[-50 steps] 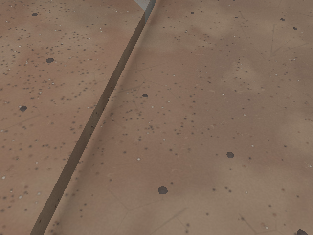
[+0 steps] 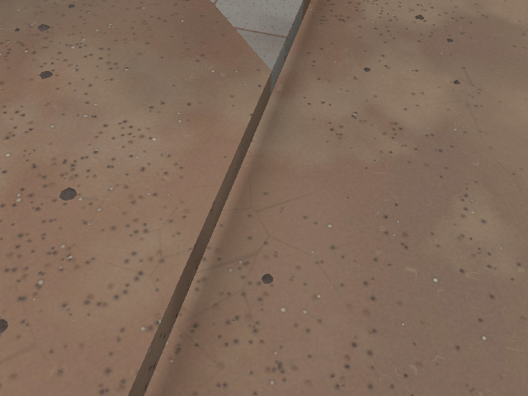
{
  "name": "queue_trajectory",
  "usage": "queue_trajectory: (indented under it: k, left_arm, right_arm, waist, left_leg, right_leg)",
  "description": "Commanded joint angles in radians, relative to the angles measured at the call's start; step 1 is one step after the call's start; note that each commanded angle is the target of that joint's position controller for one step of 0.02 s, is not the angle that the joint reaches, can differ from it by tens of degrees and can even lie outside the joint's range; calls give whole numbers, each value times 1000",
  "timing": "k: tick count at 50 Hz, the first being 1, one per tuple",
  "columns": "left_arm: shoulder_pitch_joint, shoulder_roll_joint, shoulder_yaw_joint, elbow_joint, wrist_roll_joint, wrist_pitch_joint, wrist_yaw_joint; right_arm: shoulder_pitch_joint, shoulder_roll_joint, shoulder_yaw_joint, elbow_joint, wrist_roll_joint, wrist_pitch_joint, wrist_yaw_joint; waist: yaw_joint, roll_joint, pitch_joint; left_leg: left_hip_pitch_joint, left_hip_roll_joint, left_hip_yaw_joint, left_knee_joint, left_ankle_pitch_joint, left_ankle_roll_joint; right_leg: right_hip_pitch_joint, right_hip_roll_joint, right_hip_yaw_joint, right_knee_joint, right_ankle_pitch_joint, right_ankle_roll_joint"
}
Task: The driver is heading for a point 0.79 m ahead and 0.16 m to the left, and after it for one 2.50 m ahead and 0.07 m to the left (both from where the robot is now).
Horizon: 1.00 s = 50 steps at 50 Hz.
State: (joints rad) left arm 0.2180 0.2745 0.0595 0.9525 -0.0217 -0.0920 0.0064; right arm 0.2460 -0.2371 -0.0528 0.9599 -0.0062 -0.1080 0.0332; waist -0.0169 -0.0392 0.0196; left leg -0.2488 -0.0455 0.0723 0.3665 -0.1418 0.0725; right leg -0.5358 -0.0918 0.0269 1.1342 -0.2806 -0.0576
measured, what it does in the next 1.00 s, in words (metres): walks ahead: right foot, then left foot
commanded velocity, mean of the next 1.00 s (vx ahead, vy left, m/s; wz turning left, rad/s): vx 0.50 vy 0.00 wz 0.19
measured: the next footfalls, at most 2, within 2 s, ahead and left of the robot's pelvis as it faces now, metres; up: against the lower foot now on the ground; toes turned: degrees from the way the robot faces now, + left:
right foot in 0.38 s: +0.40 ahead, -0.16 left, +0.00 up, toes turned -3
left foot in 0.96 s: +0.66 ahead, +0.08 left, +0.00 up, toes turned +15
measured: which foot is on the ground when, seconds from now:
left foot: down 0.00-0.38, up 0.40-0.94, down 0.96-1.00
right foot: up 0.00-0.36, down 0.38-0.96, up 0.98-1.00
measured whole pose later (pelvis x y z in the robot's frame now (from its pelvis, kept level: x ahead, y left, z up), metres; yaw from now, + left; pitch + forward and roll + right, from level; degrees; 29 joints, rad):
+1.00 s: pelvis +0.55 -0.02 -0.03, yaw +13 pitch +2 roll -1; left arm 0.28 0.25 0.06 0.97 0.00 -0.06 0.03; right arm 0.10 -0.25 -0.08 0.82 0.02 -0.06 0.04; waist 0.01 0.01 0.03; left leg -0.48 -0.03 0.06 0.64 -0.18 0.12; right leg -0.10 -0.04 -0.15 0.87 -0.49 0.01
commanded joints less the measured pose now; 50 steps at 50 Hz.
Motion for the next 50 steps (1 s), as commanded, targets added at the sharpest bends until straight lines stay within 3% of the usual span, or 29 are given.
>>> queue_trajectory:
  k: [1, 4, 8, 12, 14, 16, 17, 18, 19, 20, 21, 22, 23, 24, 25, 27, 30, 33, 36, 40, 42, 45, 46, 47, 48, 49, 50]
  left_arm:
    - [34, 46, 16, -43, 9, 13, 5]
    - [-71, 41, 19, -79, 18, 13, 3]
    - [-202, 18, 9, -116, 10, 4, -9]
    - [-310, 18, 0, -155, 1, -3, -29]
    - [-340, 25, -2, -176, -1, -10, -43]
    - [-316, 45, 4, -180, -1, -15, -52]
    - [-264, 66, 13, -170, 0, -17, -53]
    - [-154, 95, 31, -138, 3, -17, -50]
    - [25, 147, 57, -82, 6, -15, -43]
    - [194, 226, 77, -48, 24, -11, -32]
    - [213, 244, 73, -38, 23, -9, -39]
    - [179, 155, 48, -45, 11, -11, -39]
    - [95, 117, 37, -62, 8, -14, -35]
    - [18, 99, 29, -77, 15, -15, -36]
    - [-26, 69, 21, -82, 26, -18, -38]
    - [-37, 44, 14, -67, 36, -26, -40]
    - [-1, 83, 25, -38, 40, -34, -23]
    - [27, 94, 27, -25, 40, -31, -6]
    - [27, 99, 24, -26, 35, -29, 6]
    - [109, 105, 25, 7, 32, -8, 16]
    - [128, 115, 29, 13, 25, 12, 19]
    - [81, 158, 40, -9, 18, 36, 33]
    - [63, 173, 44, -18, 17, 43, 38]
    - [30, 181, 45, -29, 12, 47, 40]
    - [10, 173, 41, -49, 11, 40, 38]
    - [83, 18, 0, -83, 52, 13, 17]
    - [70, 27, -8, -112, 13, -37, -3]
  right_arm:
    - [7, -133, -24, -35, 1, -16, -13]
    - [59, -142, -24, -17, 4, -5, -30]
    - [116, -149, -23, 2, 13, 2, -42]
    - [182, -153, -26, 36, 17, 16, -44]
    - [192, -160, -32, 47, 20, 25, -48]
    - [174, -173, -40, 48, 24, 32, -51]
    - [154, -184, -43, 44, 24, 35, -52]
    - [130, -185, -43, 38, 24, 40, -52]
    - [122, -162, -33, 28, 19, 43, -52]
    - [161, -113, -15, 3, 3, 39, -52]
    - [261, 0, 18, 12, 8, 12, -40]
    - [180, -111, -8, 11, 32, -11, -33]
    - [88, -149, -18, -17, 47, -24, -31]
    - [42, -144, -20, -24, 41, -25, -40]
    - [31, -135, -28, -21, 31, -14, -46]
    - [81, -88, -27, -7, 36, 21, -47]
    - [39, -76, -31, -23, 35, 46, -52]
    - [-32, -81, -38, -49, 27, 43, -47]
    - [-111, -68, -33, -76, 23, 35, -32]
    - [-200, -33, -13, -122, 17, 39, -12]
    - [-244, -38, -10, -158, 21, 41, 1]
    - [-205, -72, -27, -188, 22, 46, 18]
    - [-132, -100, -42, -180, 23, 49, 21]
    - [8, -141, -66, -151, 26, 51, 19]
    - [150, -219, -103, -119, 31, 53, 2]
    - [177, -314, -116, -108, 34, 57, -13]
    - [200, -282, -101, -129, 21, 42, -5]
  waist:
    - [35, 96, -25]
    - [11, 88, 0]
    - [-29, 101, 30]
    - [-62, 104, 68]
    - [-58, 111, 78]
    - [-28, 127, 58]
    - [5, 143, 23]
    - [68, 147, -44]
    - [142, 123, -153]
    - [165, -37, -305]
    - [101, -273, -417]
    - [127, -167, -341]
    - [112, -113, -210]
    - [77, -20, -147]
    - [46, -4, -96]
    - [3, -37, -76]
    - [-3, -21, -21]
    - [14, -4, 2]
    - [36, -4, 19]
    - [81, 5, 46]
    - [88, 8, 63]
    - [31, -45, 9]
    - [-15, -67, -36]
    - [-93, -62, -104]
    - [-163, 5, -171]
    - [-61, 278, -211]
    - [-72, 250, -341]
  left_leg:
    - [93, 277, -252, -236, 173, 161]
    - [132, 266, -204, -252, 209, 150]
    - [152, 234, -135, -264, 182, 117]
    - [267, 273, -129, -233, 177, 115]
    - [326, 305, -135, -194, 214, 108]
    - [359, 323, -133, -138, 324, 92]
    - [359, 319, -124, -81, 473, 81]
    - [339, 290, -95, 44, 636, 63]
    - [234, 235, -59, 253, 641, 33]
    - [-54, 147, -12, 609, 294, -11]
    - [-371, -17, -107, 883, -428, -46]
    - [-478, 45, -203, 991, -427, -26]
    - [-521, 96, -171, 986, -335, -10]
    - [-475, 147, -147, 930, -237, -10]
    - [-427, 177, -146, 877, -187, -12]
    - [-342, 209, -160, 822, -138, -10]
    - [-407, 208, -180, 740, -41, -24]
    - [-483, 181, -208, 597, 115, -35]
    - [-448, 159, -153, 429, 250, -37]
    - [-474, 145, -85, 336, 231, -30]
    - [-508, 135, -58, 315, 145, -16]
    - [-350, 57, 32, 298, -16, 24]
    - [-248, 22, 52, 298, -60, 45]
    - [-66, -12, 58, 223, -18, 76]
    - [187, 36, -72, 137, 45, 128]
    - [487, 272, -521, 127, 124, 261]
    - [628, 395, -895, -25, -4, 394]
  right_leg:
    - [-125, -68, 37, -73, 102, 20]
    - [-202, -65, 28, -234, 249, 45]
    - [-163, -26, -13, -455, 405, 46]
    - [-185, -2, -25, -565, 376, 33]
    - [-190, 3, -22, -599, 317, 13]
    - [-123, 23, -35, -626, 242, -13]
    - [-29, 51, -57, -632, 211, -29]
    - [133, 88, -88, -647, 213, -51]
    - [394, 81, -72, -631, 243, -86]
    - [737, -141, 221, -623, 222, -170]
    - [959, -309, 667, -772, 83, -297]
    - [904, -273, 643, -810, 19, -251]
    - [762, -243, 480, -825, 88, -209]
    - [610, -206, 375, -854, 170, -185]
    - [491, -177, 291, -889, 230, -172]
    - [384, -150, 200, -956, 231, -163]
    - [346, -143, 94, -1012, 276, -164]
    - [390, -134, 10, -1027, 329, -141]
    - [403, -109, -87, -1044, 351, -107]
    - [552, -146, -148, -1006, 451, -101]
    - [634, -176, -168, -953, 550, -100]
    - [663, -188, -218, -782, 1008, -70]
    - [654, -186, -227, -667, 1134, -58]
    - [605, -161, -240, -485, 1136, -35]
    - [422, -105, -245, -213, 879, 13]
    - [-2, 76, -202, 140, -118, 66]
    - [-210, 159, 27, 333, -328, 69]
Velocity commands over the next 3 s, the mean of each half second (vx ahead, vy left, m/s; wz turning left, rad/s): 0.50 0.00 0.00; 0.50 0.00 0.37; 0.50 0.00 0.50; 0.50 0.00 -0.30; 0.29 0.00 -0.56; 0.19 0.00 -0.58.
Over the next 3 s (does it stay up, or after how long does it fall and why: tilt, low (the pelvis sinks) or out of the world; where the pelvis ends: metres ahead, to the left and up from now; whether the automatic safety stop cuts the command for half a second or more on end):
stays up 1.33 0.23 0.11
